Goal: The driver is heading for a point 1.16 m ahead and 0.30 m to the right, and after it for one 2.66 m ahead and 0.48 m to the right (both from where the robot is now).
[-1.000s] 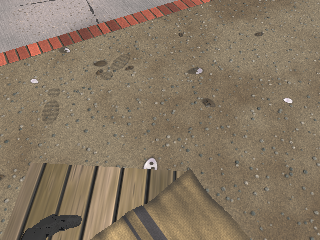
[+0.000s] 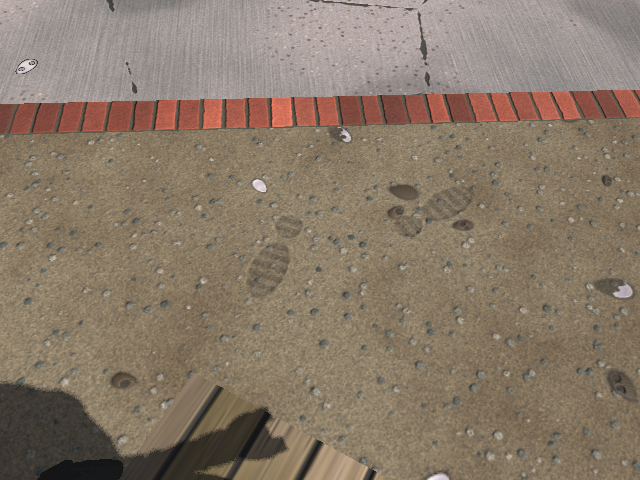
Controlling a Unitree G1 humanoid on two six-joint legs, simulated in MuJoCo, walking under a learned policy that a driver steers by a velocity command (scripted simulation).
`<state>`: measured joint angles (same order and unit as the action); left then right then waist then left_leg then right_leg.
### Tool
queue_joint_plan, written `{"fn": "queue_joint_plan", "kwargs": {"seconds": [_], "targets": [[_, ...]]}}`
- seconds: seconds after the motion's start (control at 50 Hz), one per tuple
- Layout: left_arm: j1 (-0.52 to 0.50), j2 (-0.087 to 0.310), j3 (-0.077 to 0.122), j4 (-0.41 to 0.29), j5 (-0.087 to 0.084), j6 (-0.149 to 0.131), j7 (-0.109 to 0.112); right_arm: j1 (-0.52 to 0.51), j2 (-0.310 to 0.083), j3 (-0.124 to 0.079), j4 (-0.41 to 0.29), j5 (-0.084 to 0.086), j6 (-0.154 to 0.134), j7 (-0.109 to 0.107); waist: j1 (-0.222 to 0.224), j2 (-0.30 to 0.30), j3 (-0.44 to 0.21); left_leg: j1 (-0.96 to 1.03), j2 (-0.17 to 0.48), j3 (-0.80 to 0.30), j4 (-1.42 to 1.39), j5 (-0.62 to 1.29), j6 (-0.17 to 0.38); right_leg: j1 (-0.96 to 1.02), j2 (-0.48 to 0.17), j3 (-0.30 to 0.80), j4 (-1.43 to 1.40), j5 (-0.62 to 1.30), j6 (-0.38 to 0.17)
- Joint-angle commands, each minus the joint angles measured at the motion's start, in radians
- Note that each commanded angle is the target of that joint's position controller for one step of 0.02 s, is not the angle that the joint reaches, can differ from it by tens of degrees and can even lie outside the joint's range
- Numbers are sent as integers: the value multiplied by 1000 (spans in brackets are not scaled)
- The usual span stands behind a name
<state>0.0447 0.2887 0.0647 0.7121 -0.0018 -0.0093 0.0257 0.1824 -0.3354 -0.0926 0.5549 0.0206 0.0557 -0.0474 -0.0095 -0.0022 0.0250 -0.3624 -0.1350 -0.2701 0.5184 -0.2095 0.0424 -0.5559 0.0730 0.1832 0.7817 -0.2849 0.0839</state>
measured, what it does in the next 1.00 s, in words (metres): steps on the spot, turning right: right foot, then left foot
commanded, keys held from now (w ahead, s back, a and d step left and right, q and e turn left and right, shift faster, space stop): q+shift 0.02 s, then shift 0.06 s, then e+shift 0.86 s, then shift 0.02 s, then q+shift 0.04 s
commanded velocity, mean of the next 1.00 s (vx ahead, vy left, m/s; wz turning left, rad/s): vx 0.00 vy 0.00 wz -0.43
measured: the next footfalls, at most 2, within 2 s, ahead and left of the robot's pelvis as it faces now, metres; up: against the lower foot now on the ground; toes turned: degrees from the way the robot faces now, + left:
right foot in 0.12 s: +0.12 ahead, -0.13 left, +0.00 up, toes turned +15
left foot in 0.46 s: +0.04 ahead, +0.09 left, +0.00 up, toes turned -11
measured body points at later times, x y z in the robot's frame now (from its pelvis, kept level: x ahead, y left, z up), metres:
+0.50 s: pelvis +0.03 -0.02 +0.00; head +0.07 -0.02 +0.45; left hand +0.18 +0.27 -0.10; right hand +0.18 -0.30 -0.09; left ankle +0.01 +0.10 -0.74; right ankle +0.08 -0.14 -0.73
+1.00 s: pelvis +0.03 -0.07 -0.01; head +0.08 -0.12 +0.43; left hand +0.34 +0.08 -0.08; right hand +0.01 -0.40 -0.12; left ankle +0.03 +0.09 -0.65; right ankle +0.02 -0.17 -0.74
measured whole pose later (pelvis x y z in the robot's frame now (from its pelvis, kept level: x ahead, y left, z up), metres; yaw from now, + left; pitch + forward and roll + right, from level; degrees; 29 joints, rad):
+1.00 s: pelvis +0.03 -0.07 -0.01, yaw -31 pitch +3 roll +1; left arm 0.14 0.33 0.08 0.57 -0.01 0.03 -0.01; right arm 0.14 -0.34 -0.09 0.70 0.00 -0.01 -0.01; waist -0.01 0.03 0.09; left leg -0.45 0.05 0.01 1.17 -0.55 -0.06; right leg -0.40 0.03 -0.01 0.60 -0.25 -0.05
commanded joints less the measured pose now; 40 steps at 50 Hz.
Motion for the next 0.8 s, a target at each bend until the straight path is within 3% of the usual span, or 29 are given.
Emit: {"fn": "queue_joint_plan", "kwargs": {"seconds": [0.02,0.06,0.1,0.12,0.14,0.16,0.18,0.2,0.22,0.24,0.26,0.3,0.36,0.42,0.44,0.46,0.48,0.5,0.52,0.54,0.56,0.58,0.62,0.68,0.74,0.8], "targets": [[-28,90,28,-67,-3,-29,-6,-9,-162,-49,-81,-2,-4,-4,-9,195,-161,181,221,-285,-77,299,125,41,24,-13,-94,2,-10],[18,111,36,-52,-2,-40,-15,-35,-151,-42,-91,-2,-4,-1,0,213,-180,194,217,-295,-38,333,112,124,4,-24,-192,17,-28],[74,117,42,-31,3,-48,-24,-50,-116,-24,-90,2,-5,2,23,183,-185,144,174,-257,21,240,74,300,-41,-52,-382,217,-61],[59,147,44,-48,21,-43,-24,20,-56,-2,-74,-16,-7,6,-13,55,-212,79,112,-187,132,-13,37,415,-191,91,-411,317,-122],[22,190,44,-62,46,-29,-20,92,-20,12,-72,-27,-15,8,-72,-221,-161,-64,-56,-32,306,-423,-32,451,-353,306,-445,553,-276],[41,130,29,-59,60,-34,-22,85,-87,-5,-70,-34,-28,8,-58,-276,-153,-93,-6,-7,480,-486,-94,367,-446,500,-495,467,-405],[6,68,7,-74,44,-39,-25,58,-121,-12,-42,-32,-32,8,-43,-175,-126,-63,43,-17,522,-403,-116,327,-386,419,-478,362,-378],[-15,40,-5,-69,25,-34,-28,37,-99,-8,-23,-44,-29,11,-46,-121,-117,-39,82,34,479,-345,-137,314,-305,314,-467,254,-313],[-9,60,-2,-70,1,-23,-28,10,-77,-4,-21,-50,-27,13,-30,-119,-92,-45,92,86,432,-316,-153,321,-246,276,-463,195,-274],[1,118,16,-72,-14,-8,-23,-12,-59,0,-30,-46,-32,17,-21,-127,-59,-57,93,128,372,-295,-157,318,-212,268,-454,209,-259],[36,173,37,-73,-18,7,-16,-43,-49,2,-35,-36,-39,18,-1,-134,-44,-49,72,170,320,-294,-155,321,-181,255,-446,239,-252],[105,203,58,-74,-16,25,-6,-71,-28,5,-34,-16,-51,15,31,-159,-69,-46,42,184,229,-306,-144,397,-173,294,-439,246,-259],[120,184,65,-87,-25,34,3,-61,-31,-2,-12,3,-65,13,32,-210,-112,-21,32,156,119,-259,-123,468,-185,372,-440,257,-265],[101,178,76,-102,-42,47,12,-19,-31,-10,24,5,-84,24,5,-204,-148,79,26,153,-60,-155,-93,461,-166,400,-417,290,-247],[80,173,77,-112,-51,51,17,20,-33,-16,47,3,-88,28,-19,-194,-158,167,38,164,-171,-51,-77,412,-143,384,-398,257,-223],[83,153,72,-119,-53,54,21,50,-59,-26,66,-1,-86,28,-23,-173,-175,306,103,148,-219,39,-54,300,-107,349,-358,176,-182],[121,97,58,-120,-42,56,17,48,-103,-35,60,-18,-78,23,-2,-11,-175,431,284,9,-225,103,15,120,-22,235,-184,-81,-132],[126,105,64,-155,-43,42,11,-3,-164,-45,47,-68,-74,32,27,289,-112,355,490,-213,-239,304,161,-79,86,45,3,-318,-84],[152,188,88,-138,-23,34,5,-61,-119,-36,25,-79,-81,29,41,205,-71,296,551,-182,-233,389,209,-105,-16,34,214,-302,-45],[176,214,99,-113,-27,39,1,-114,-63,-20,12,-67,-84,19,61,132,-62,272,487,-68,-211,401,174,-91,-33,6,301,-238,-32],[204,191,96,-89,-26,51,2,-138,-41,-13,5,-52,-84,12,68,99,-57,274,417,25,-191,388,135,-95,-36,-14,354,-176,-18],[214,165,88,-87,-21,60,0,-138,-34,-8,12,-33,-83,6,60,112,-45,294,392,83,-170,447,124,-134,-54,-32,420,-121,-3],[166,122,66,-121,-27,62,-12,-93,-49,-8,24,-32,-75,-2,25,127,-24,296,365,178,-172,545,137,-170,-91,-106,423,-63,22],[66,96,43,-185,-31,54,-32,-13,-82,-18,46,-41,-54,-7,-42,136,-29,381,391,211,-174,541,167,-204,-138,-163,292,-31,42],[42,81,30,-219,-24,53,-52,-14,-130,-34,54,-33,-45,5,-51,140,-40,380,425,260,-172,538,171,-132,-161,-200,164,-34,25],[60,97,37,-220,-25,63,-61,-45,-155,-44,61,-13,-52,25,-30,152,-46,330,432,337,-140,554,140,0,-141,-261,38,-24,-11]]}}
Velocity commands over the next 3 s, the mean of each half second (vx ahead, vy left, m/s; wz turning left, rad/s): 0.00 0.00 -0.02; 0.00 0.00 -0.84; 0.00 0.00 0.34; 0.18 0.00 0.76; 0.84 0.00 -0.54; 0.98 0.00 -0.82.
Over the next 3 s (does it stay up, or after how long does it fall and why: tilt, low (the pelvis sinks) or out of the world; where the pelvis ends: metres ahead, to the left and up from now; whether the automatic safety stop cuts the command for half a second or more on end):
stays up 0.87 -0.24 -0.01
